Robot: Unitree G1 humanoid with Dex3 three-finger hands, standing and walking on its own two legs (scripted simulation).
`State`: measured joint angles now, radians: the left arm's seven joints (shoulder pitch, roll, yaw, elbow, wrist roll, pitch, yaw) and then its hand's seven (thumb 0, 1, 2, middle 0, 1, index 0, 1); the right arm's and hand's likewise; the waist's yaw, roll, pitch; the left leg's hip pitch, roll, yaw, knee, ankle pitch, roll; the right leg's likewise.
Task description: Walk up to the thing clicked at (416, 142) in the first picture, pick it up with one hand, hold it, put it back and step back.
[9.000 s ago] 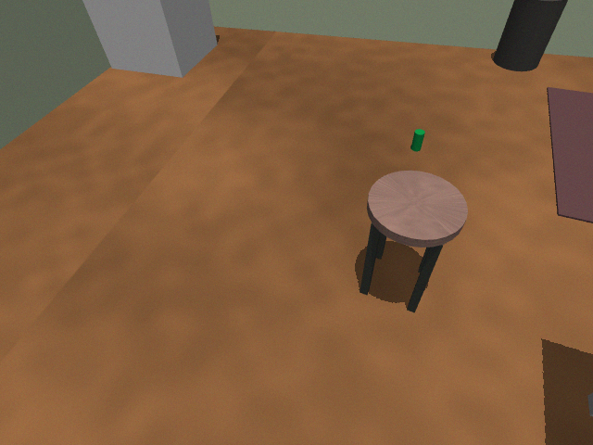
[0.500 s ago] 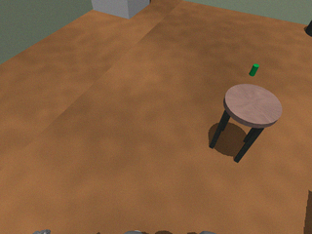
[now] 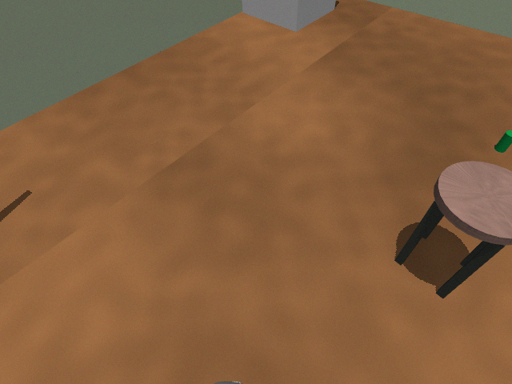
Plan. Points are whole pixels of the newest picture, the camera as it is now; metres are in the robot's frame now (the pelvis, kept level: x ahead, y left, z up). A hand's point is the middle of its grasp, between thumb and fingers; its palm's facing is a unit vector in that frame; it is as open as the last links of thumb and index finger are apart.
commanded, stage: walk up
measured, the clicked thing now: (505, 141) +1.41 -1.13 -0.69
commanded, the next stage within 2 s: stand in 0.80 s
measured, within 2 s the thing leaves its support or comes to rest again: neither
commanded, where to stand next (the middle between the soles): +0.08 -0.04 m, yaw +2 degrees
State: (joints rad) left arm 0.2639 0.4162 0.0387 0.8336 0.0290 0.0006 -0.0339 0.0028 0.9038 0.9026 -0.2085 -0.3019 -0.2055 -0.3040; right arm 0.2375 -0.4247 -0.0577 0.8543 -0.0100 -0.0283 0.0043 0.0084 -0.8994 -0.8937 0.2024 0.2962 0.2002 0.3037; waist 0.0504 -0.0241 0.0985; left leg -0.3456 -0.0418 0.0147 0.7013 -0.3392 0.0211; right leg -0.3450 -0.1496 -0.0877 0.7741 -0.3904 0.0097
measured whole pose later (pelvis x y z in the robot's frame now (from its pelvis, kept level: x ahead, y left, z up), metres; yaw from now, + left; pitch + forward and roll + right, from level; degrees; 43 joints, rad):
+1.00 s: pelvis +0.02 -0.02 +0.03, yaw +4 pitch -2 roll +0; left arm 0.08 0.37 0.00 1.14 0.00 -0.01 -0.01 0.00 0.91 0.90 -0.20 -0.30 -0.20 -0.30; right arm 0.06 -0.34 0.00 1.14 0.00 -0.01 0.01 0.01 -0.90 -0.89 0.20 0.30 0.20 0.30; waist 0.01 0.00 0.06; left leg -0.16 0.00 -0.07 0.36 -0.16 -0.02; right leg -0.11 -0.04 -0.07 0.34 -0.19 0.02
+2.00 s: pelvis +0.03 -0.03 +0.04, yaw +2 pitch -2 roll +0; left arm 0.09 0.36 0.00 1.13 0.00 -0.01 -0.01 0.00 0.91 0.90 -0.20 -0.30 -0.20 -0.30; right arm 0.08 -0.35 0.01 1.15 0.00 0.00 0.01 0.01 -0.90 -0.89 0.20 0.30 0.20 0.30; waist 0.01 0.00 0.04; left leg -0.12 0.01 -0.06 0.31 -0.16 -0.03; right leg -0.10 -0.03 -0.05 0.32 -0.19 0.01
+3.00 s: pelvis +0.04 -0.04 +0.04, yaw +2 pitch -2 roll +0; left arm 0.11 0.36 0.00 1.12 0.00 -0.01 -0.01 0.00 0.91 0.90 -0.20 -0.30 -0.20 -0.30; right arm 0.11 -0.35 0.01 1.13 0.00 0.00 0.01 0.01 -0.90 -0.89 0.20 0.30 0.20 0.30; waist 0.01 0.00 0.04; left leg -0.11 0.03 -0.05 0.31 -0.17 -0.04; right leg -0.09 -0.02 -0.04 0.32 -0.20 0.00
